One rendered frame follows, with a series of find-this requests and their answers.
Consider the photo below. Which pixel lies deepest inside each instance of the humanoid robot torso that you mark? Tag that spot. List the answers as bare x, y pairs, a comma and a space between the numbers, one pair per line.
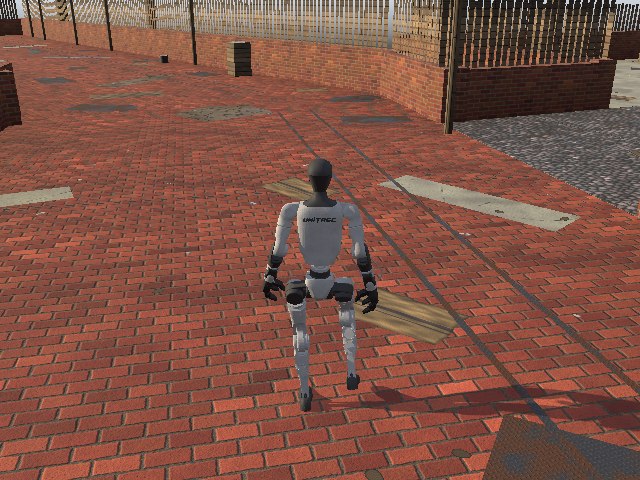
319, 234

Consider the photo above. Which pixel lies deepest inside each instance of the left robot upper arm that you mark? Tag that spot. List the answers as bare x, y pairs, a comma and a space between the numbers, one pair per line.
288, 212

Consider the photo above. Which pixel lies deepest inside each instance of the right robot forearm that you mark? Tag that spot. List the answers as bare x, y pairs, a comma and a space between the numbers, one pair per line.
366, 271

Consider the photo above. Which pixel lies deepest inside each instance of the robot left hand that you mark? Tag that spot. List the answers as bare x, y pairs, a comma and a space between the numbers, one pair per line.
274, 286

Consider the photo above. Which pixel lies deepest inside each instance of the robot right thigh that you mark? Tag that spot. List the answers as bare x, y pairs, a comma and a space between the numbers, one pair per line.
343, 290

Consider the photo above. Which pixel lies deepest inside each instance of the robot right hand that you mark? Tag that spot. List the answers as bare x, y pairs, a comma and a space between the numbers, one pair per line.
372, 297

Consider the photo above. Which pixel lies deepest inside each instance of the right robot upper arm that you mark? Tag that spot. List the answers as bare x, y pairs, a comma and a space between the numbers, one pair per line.
351, 212

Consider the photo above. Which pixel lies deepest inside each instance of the left robot forearm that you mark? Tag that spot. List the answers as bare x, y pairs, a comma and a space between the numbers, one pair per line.
272, 266

